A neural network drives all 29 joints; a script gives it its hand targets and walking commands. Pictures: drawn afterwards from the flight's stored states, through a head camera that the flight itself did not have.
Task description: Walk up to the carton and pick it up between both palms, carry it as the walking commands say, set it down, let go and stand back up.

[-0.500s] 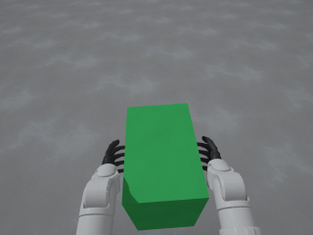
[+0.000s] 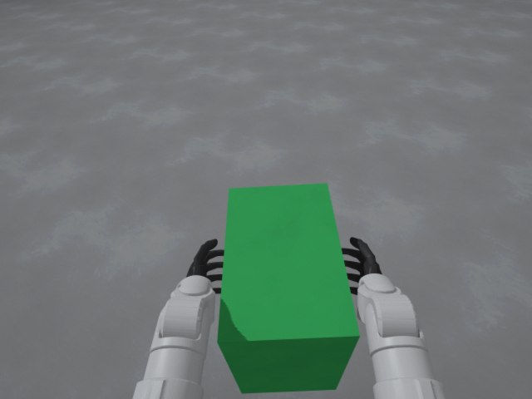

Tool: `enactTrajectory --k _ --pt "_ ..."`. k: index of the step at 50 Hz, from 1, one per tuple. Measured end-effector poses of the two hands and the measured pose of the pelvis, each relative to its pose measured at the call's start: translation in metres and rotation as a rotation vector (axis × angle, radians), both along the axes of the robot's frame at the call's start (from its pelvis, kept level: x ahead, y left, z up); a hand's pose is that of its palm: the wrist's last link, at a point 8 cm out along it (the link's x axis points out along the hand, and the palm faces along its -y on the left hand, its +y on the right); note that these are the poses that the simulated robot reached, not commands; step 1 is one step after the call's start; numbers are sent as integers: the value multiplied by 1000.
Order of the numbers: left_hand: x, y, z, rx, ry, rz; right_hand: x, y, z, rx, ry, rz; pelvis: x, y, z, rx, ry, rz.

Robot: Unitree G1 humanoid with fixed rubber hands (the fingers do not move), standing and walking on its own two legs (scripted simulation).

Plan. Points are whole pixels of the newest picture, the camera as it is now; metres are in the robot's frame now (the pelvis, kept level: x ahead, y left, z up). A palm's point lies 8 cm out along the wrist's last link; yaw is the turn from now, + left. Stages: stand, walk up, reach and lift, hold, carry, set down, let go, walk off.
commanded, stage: hold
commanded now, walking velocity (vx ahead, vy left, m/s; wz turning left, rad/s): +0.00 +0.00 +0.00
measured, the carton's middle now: (283, 291) +0.31 -0.05 -0.05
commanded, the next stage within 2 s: set down in 0.50 s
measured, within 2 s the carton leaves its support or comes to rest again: neither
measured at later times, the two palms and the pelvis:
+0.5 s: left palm (208, 280) +0.30 +0.07 +0.05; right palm (380, 272) +0.27 -0.20 +0.05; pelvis -0.02 -0.03 +0.00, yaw +1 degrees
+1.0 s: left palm (216, 291) +0.31 +0.06 +0.00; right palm (375, 287) +0.27 -0.20 +0.00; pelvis -0.01 -0.03 +0.00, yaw +3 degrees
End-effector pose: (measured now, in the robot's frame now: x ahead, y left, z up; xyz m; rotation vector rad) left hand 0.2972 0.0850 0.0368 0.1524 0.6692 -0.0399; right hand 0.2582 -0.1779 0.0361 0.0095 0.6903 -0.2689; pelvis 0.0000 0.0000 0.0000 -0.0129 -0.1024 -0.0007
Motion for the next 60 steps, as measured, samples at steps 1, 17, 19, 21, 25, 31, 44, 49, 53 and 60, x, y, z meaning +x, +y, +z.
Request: enactTrajectory --k 1,17,19,21,25,31,44,49,53,60 --pt "1 -1 2 0 -5 -1 1 -1 3 4 -6 -3 -1 -1 0 -1 -8 4" --pt "0 -18 14 -8 -3 23 7 -19 18 23 -8 0 -12 -24 1 5 -61 16" --pt "-1 -18 12 -8 1 28 7 -19 16 21 -3 4 -14 -26 1 6 -59 18" --pt "-2 -18 11 -10 5 31 7 -19 14 20 0 8 -16 -28 1 6 -56 19" --pt "-1 -17 9 -15 8 38 9 -18 13 16 3 12 -18 -31 0 6 -50 21" --pt "-4 -23 8 -15 8 35 4 -23 10 13 3 12 -14 -31 2 1 -54 57" --pt "4 -24 -22 -12 46 34 9 -24 -22 33 38 -3 -14 -28 -3 4 -16 46" --pt "8 -23 -36 -21 49 43 13 -24 -36 26 41 3 -13 -26 -5 4 28 49" --pt "11 -24 -50 -32 52 45 15 -25 -50 24 42 2 -14 -24 -7 4 74 49" --pt "17 -28 -78 -51 52 47 17 -28 -77 22 39 -13 -16 -24 -13 5 175 43"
